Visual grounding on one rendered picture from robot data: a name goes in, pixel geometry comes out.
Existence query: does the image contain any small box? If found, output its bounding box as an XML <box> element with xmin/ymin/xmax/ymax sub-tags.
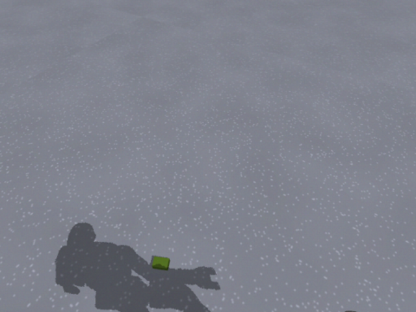
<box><xmin>152</xmin><ymin>257</ymin><xmax>170</xmax><ymax>270</ymax></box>

